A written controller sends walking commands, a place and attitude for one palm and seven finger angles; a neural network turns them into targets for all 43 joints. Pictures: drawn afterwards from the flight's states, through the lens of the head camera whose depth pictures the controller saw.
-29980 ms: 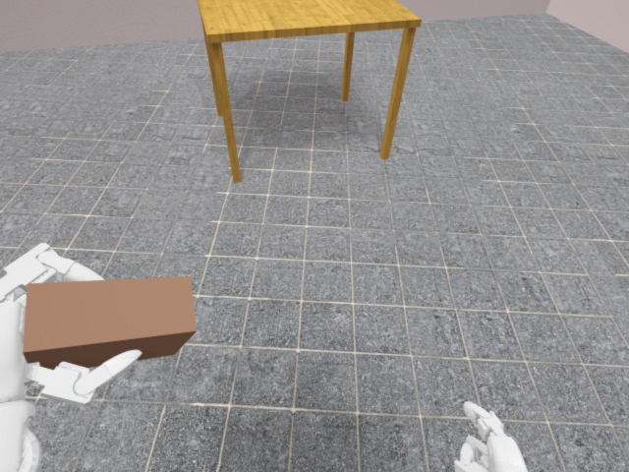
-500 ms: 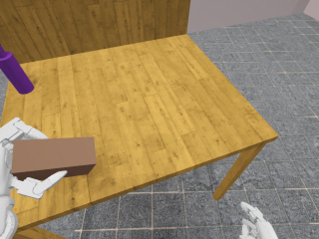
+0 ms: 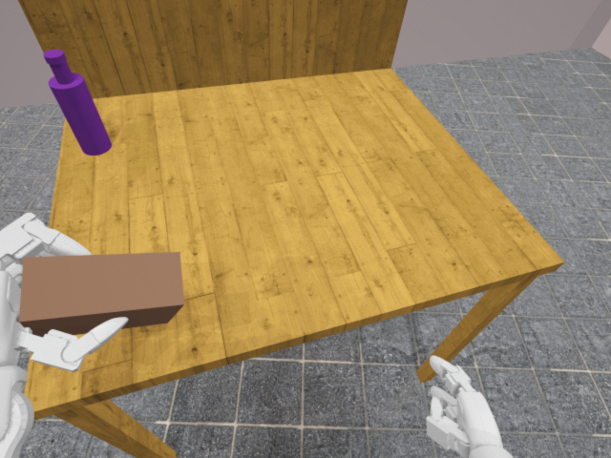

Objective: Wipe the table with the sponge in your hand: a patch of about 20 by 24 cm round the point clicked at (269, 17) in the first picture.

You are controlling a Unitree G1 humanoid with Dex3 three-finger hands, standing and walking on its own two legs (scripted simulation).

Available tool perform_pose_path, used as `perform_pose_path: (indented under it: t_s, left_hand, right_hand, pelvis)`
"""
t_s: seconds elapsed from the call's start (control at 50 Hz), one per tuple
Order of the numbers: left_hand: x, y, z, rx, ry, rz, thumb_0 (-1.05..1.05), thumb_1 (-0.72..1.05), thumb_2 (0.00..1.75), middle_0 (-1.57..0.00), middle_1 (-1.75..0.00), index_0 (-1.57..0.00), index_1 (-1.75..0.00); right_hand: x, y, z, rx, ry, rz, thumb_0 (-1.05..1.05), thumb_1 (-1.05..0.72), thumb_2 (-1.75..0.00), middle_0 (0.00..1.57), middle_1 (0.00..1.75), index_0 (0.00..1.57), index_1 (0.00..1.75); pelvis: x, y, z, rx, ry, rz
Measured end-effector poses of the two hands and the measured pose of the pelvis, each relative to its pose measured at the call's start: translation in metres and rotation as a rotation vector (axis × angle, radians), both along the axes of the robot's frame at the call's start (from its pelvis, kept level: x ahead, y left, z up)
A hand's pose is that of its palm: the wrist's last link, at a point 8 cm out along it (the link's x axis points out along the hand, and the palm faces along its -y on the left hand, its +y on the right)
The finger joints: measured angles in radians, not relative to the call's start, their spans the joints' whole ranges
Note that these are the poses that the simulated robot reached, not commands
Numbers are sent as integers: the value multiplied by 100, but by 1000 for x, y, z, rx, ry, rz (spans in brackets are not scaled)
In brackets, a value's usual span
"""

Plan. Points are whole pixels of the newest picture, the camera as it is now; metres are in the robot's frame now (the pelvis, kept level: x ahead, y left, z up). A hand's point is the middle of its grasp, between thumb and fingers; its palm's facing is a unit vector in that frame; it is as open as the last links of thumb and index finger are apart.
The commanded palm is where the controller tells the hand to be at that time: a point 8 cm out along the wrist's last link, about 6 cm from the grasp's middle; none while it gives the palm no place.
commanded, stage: come to a stop and stand still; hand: left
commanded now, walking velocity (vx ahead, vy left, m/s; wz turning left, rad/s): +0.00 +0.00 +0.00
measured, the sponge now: (131, 293) +0.24 +0.22 +0.12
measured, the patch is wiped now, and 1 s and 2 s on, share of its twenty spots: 0.00 0.00 0.00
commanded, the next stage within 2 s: look again from close up in 0.48 s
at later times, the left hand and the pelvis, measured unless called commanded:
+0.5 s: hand (90, 320) +0.20 +0.23 +0.15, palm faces +0.36 -0.88 -0.31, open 9.6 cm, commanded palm +0.14 +0.27 +0.18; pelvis -0.02 -0.02 +0.00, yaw +1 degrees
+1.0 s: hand (106, 292) +0.22 +0.22 +0.16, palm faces +0.34 -0.88 -0.32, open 9.6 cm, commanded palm +0.17 +0.26 +0.18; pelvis +0.00 -0.01 +0.01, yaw -1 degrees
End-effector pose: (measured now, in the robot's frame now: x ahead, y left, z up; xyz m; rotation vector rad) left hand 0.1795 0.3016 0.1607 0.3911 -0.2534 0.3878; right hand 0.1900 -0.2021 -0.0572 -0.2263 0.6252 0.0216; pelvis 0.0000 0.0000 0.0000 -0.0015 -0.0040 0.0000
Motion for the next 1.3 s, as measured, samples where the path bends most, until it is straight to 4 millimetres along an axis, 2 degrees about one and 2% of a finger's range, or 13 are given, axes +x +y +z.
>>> perform_pose_path:
  t_s: [0.08,0.26,0.42,0.52,0.7,0.88,0.98,1.12,1.3]
  left_hand:
    - [-7,-6,-2,-9,-4,-15,-1,-46,105,-78,-138,-78,-138]
    - [-21,-18,21,52,-66,-57,-1,-47,105,-78,-138,-78,-138]
    - [-23,-21,2,-7,14,-33,-1,-47,105,-78,-138,-78,-138]
    - [-20,-30,0,-17,22,-53,-1,-47,105,-78,-138,-78,-138]
    - [-15,-30,18,30,-15,-59,-1,-47,105,-78,-138,-78,-138]
    - [-4,-30,4,-17,46,-38,-1,-47,105,-78,-138,-78,-138]
    - [3,-34,7,-15,37,-62,-1,-47,105,-78,-138,-78,-138]
    - [12,-36,18,12,-2,-83,-1,-47,105,-78,-138,-78,-138]
    - [22,-55,11,-13,28,-104,-1,-47,105,-78,-138,-78,-138]
  right_hand:
    - [-13,0,-3,-9,22,14,1,-90,-90,20,30,20,30]
    - [-35,-23,-5,-24,35,-31,1,-90,-90,20,30,20,30]
    - [-43,-44,-2,-48,23,-78,1,-90,-90,20,30,20,30]
    - [-40,-47,1,-59,13,-78,1,-90,-90,20,30,20,30]
    - [-24,-39,4,-39,-11,-72,1,-90,-90,20,30,20,30]
    - [-11,-30,5,-28,-13,-64,1,-90,-90,20,30,20,30]
    - [-8,-29,7,-39,-8,-65,1,-90,-90,20,30,20,30]
    - [-6,-31,9,-38,-6,-89,1,-90,-90,20,30,20,30]
    - [-10,-44,8,-27,8,-112,1,-90,-90,20,30,20,30]
  pelvis:
    - [-8,-2,-1,-7,-9,11]
    - [-15,-9,0,-20,-13,16]
    - [-16,-14,1,-23,-14,12]
    - [-16,-17,1,-26,-16,13]
    - [-8,-17,3,-24,-18,6]
    - [0,-14,5,-22,-18,-6]
    - [3,-14,5,-21,-21,-9]
    - [8,-17,6,-14,-18,-27]
    - [9,-29,6,-9,-11,-45]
